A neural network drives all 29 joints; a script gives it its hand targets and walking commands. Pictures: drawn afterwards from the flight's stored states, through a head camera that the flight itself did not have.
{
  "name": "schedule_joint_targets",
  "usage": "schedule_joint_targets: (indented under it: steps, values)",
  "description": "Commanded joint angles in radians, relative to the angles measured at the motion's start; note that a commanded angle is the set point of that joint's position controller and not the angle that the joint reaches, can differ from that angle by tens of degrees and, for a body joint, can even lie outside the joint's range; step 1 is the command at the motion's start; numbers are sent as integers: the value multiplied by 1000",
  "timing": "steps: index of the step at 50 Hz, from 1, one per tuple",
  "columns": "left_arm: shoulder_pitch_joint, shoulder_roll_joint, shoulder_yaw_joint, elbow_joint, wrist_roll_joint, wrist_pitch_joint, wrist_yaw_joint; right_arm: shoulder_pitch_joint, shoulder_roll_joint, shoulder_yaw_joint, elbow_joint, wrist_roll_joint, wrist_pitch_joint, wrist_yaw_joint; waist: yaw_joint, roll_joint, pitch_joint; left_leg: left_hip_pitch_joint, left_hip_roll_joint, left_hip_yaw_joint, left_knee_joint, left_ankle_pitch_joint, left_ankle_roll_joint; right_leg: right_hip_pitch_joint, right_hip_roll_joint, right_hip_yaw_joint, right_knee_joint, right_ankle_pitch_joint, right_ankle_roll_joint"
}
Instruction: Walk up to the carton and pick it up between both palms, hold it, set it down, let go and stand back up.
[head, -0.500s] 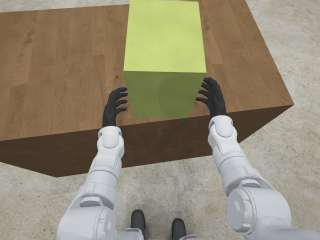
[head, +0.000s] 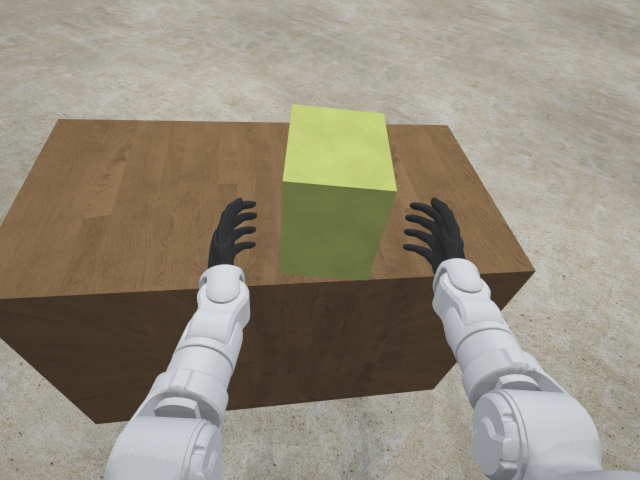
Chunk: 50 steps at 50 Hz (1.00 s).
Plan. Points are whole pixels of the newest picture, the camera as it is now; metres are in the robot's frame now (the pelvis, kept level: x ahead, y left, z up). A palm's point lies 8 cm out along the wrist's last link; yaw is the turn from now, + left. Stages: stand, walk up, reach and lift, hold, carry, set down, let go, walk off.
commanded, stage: set down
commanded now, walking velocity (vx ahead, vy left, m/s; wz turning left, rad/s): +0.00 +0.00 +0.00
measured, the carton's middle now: (330, 194) +0.60 +0.01 -0.01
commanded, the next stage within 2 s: none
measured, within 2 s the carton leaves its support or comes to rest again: neither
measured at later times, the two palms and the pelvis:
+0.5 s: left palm (219, 325) +0.33 +0.16 -0.01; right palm (452, 326) +0.35 -0.16 -0.01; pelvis +0.04 +0.01 +0.00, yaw +0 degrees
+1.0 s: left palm (211, 370) +0.27 +0.16 -0.01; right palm (494, 372) +0.27 -0.19 +0.02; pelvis +0.02 -0.01 +0.01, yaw +0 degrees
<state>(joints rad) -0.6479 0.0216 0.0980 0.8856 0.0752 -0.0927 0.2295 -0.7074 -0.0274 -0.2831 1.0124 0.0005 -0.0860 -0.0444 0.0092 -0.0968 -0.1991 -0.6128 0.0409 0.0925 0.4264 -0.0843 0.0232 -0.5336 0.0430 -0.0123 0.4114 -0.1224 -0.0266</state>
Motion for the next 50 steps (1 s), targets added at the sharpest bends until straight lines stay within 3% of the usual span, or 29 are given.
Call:
schedule_joint_targets:
  steps: [1,2,3,4,6,7,9,12,13,14,18,21,23,24,25,26,29,30,31,32,33,34,36,41,42,45,47,49,50]
  values:
    - [-346,-51,-59,-180,-1,72,64,-275,-266,104,44,160,-40,11,34,214,-262,658,-4,-156,65,-194,-104,-103,-71,2,-86,-255,-77]
    - [-312,-44,-40,-175,18,83,77,-299,-300,97,17,149,-38,17,61,240,-273,586,18,-140,8,-219,-108,11,-34,-10,-61,-195,-53]
    - [-201,-86,-58,-192,27,91,81,-214,-282,122,29,152,-49,31,43,240,-243,562,33,-155,-23,-218,-109,93,-8,-23,-54,-123,-47]
    - [-249,-80,-64,-196,36,88,85,-254,-304,103,47,148,-44,39,34,266,-227,527,38,-149,-49,-263,-118,114,5,-22,-46,-142,-31]
    - [-275,-86,-94,-278,23,101,93,-265,-324,111,-19,155,-52,46,16,215,-233,625,30,-187,-30,-320,-119,41,-27,-2,-73,-206,-50]
    - [-141,-117,-114,-312,28,104,88,-132,-313,121,-28,154,-65,47,-3,182,-206,683,27,-203,-15,-263,-116,26,-27,-8,-84,-170,-57]
    - [-163,-101,-108,-362,27,92,100,-136,-344,84,-39,115,-74,60,-16,214,-245,630,40,-198,-39,-249,-118,74,-2,-25,-71,-141,-42]
    - [-58,-112,-142,-561,5,35,101,-18,-337,86,-106,109,-132,77,-39,240,-370,650,56,-196,-16,-13,-131,142,31,-45,-50,35,-23]
    - [-120,-92,-133,-569,-8,5,104,-86,-321,99,-168,122,-152,91,-2,242,-411,651,55,-186,7,45,-128,107,32,-36,-43,10,-22]
    - [-106,-111,-172,-606,-28,-12,104,-50,-328,89,-175,120,-163,96,-36,239,-408,684,64,-198,10,77,-127,91,35,-43,-53,11,-25]
    - [71,-107,-190,-712,-44,-69,80,89,-298,139,-281,148,-235,102,-23,238,-433,680,38,-156,46,256,-111,137,39,-41,-50,105,-26]
    - [239,-112,-198,-681,-55,-99,57,206,-291,195,-349,183,-280,95,4,189,-419,670,26,-127,59,353,-87,202,40,-18,-54,175,-29]
    - [369,-119,-217,-681,-62,-117,30,322,-288,222,-368,203,-315,95,-14,174,-377,693,12,-127,59,421,-82,237,36,-19,-57,225,-27]
    - [325,-96,-185,-657,-58,-132,24,274,-277,236,-411,206,-321,91,23,171,-367,660,5,-109,58,409,-76,236,35,-9,-56,190,-26]
    - [387,-107,-217,-687,-65,-137,17,336,-292,240,-420,218,-334,92,-13,156,-365,672,13,-128,57,432,-72,262,43,-18,-55,226,-31]
    - [453,-77,-176,-622,-57,-136,5,389,-295,278,-432,232,-340,91,25,110,-299,645,-3,-105,50,419,-53,314,35,-1,-58,253,-24]
    - [452,-53,-167,-586,-66,-153,-32,377,-251,317,-536,222,-343,66,33,33,-219,552,-29,-70,15,316,-31,420,14,29,-56,276,5]
    - [535,-65,-182,-645,-68,-153,-34,458,-261,330,-536,230,-353,63,11,27,-179,598,-21,-84,7,347,-31,433,21,16,-57,316,6]
    - [510,-45,-173,-658,-76,-159,-43,439,-254,350,-573,244,-357,56,35,11,-151,591,-25,-77,4,331,-32,447,9,26,-57,308,5]
    - [364,-9,-156,-587,-91,-155,-49,309,-255,351,-589,226,-343,48,40,-29,-130,531,-36,-56,-4,220,-17,422,-4,36,-67,235,16]
    - [384,-13,-145,-573,-79,-147,-51,339,-210,380,-611,223,-326,46,60,-57,-51,507,-39,-49,-22,133,2,419,-17,53,-71,169,24]
    - [242,23,-150,-502,-94,-146,-57,221,-198,361,-604,195,-299,36,49,-85,-25,463,-45,-30,-35,20,13,377,-24,56,-76,29,26]
    - [369,29,-155,-539,-115,-137,-48,353,-173,401,-645,208,-271,31,69,-109,73,509,-39,-27,-63,-52,22,347,-55,82,-118,-107,41]
    - [327,68,-142,-520,-130,-70,-35,374,-177,386,-588,225,-179,40,80,-82,189,532,-39,-34,-68,-161,11,250,-78,102,-151,-343,10]
    - [465,51,-144,-551,-117,-47,-43,529,-177,396,-559,245,-162,35,72,-68,228,605,-39,-34,-71,-146,4,226,-93,113,-176,-341,-1]
    - [473,59,-122,-557,-93,19,-54,550,-162,381,-555,235,-120,22,72,2,264,640,-40,-24,-91,-145,-9,226,-100,113,-193,-310,-6]
    - [480,42,-134,-658,-94,37,-48,567,-155,374,-610,238,-101,30,75,10,256,670,-36,-41,-92,-129,-20,199,-97,102,-192,-302,-14]
    - [449,21,-192,-702,-109,51,-31,550,-176,324,-610,212,-99,47,47,105,222,608,-19,-46,-133,-185,-28,220,-59,61,-157,-274,-16]
    - [497,24,-180,-721,-102,51,-30,581,-166,338,-652,209,-98,54,65,116,206,610,-17,-47,-140,-197,-30,259,-52,60,-156,-249,-21]
